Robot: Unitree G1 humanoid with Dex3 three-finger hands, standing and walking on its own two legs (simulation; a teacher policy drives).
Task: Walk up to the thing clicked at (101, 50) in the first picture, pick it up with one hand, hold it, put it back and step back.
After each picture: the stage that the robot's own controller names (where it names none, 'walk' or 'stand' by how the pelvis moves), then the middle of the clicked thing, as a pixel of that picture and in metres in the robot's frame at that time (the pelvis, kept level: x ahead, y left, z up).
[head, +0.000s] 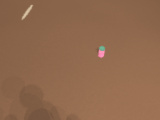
stand; (101, 51) +1.31 -0.25 -0.72
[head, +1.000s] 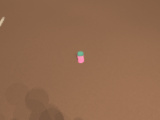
walk; (80, 57) +1.21 +0.08 -0.70
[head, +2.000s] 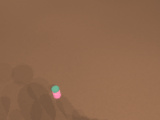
walk; (56, 92) +0.75 +0.27 -0.71
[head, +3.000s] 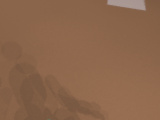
walk; out of the picture +0.43 +0.21 -0.69
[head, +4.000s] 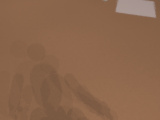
stand; out of the picture +0.39 +0.26 -0.72
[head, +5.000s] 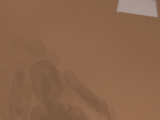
stand; out of the picture +0.37 +0.25 -0.73
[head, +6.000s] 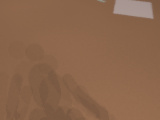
stand; out of the picture +0.38 +0.26 -0.73
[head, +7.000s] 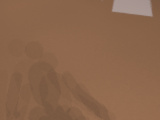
stand; out of the picture +0.36 +0.27 -0.73
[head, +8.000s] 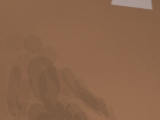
go down; out of the picture +0.37 +0.27 -0.72
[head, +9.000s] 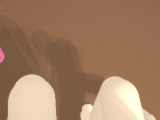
go down; out of the picture +0.43 +0.32 -0.28
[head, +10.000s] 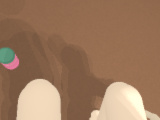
approach; (8, 59) +0.42 +0.31 -0.30
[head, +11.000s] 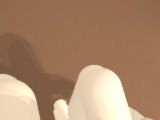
close in; out of the picture +0.40 +0.35 -0.22
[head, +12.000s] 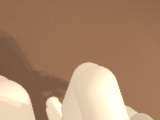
close; out of the picture +0.39 +0.36 -0.21
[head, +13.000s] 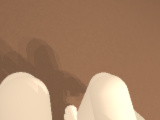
lift; out of the picture +0.35 +0.31 -0.15
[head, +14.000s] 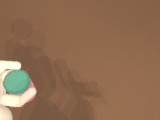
lift; (21, 87) +0.33 +0.19 +0.02
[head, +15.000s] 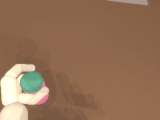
hold; (35, 88) +0.34 +0.16 +0.03
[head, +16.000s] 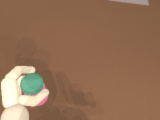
hold; (35, 90) +0.33 +0.16 +0.02
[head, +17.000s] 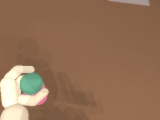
crouch; (34, 89) +0.33 +0.17 +0.02
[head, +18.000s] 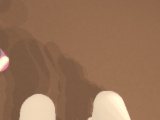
crouch; out of the picture +0.42 +0.27 -0.07
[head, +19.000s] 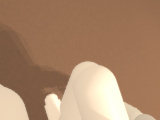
lower; out of the picture +0.40 +0.35 -0.23
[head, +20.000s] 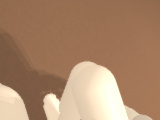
lower; out of the picture +0.40 +0.36 -0.22
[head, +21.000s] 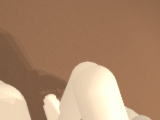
lower; out of the picture +0.40 +0.36 -0.22
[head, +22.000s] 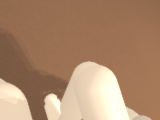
lower; out of the picture +0.39 +0.37 -0.22
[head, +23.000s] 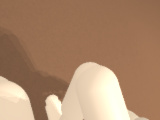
loosen; out of the picture +0.39 +0.37 -0.21
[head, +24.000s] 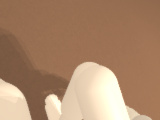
withdraw; out of the picture +0.39 +0.37 -0.22
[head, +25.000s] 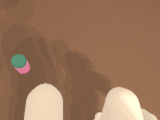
walk; (21, 64) +0.45 +0.30 -0.35
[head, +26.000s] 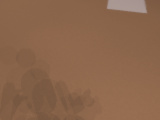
stand; out of the picture +0.38 +0.26 -0.66
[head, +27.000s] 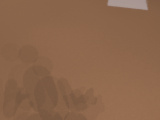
stand; out of the picture +0.39 +0.27 -0.67
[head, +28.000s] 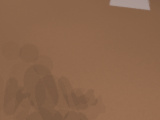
stand; out of the picture +0.39 +0.26 -0.67
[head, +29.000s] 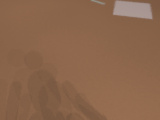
stand; out of the picture +0.41 +0.26 -0.72
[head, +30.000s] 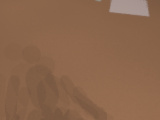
stand; out of the picture +0.37 +0.27 -0.73
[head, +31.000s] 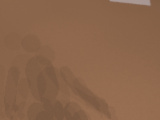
walk; out of the picture +0.38 +0.28 -0.72
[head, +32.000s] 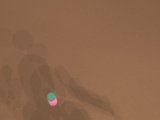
walk; (52, 99) +0.55 +0.24 -0.70
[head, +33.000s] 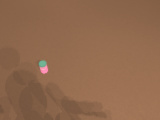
walk; (43, 67) +0.85 +0.30 -0.70
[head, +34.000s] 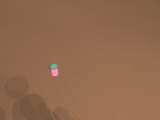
stand; (54, 70) +1.01 +0.26 -0.71
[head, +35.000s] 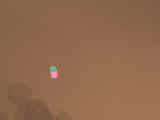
stand; (53, 72) +1.03 +0.27 -0.73
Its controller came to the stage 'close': yes
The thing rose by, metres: 0.73
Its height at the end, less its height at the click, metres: +0.00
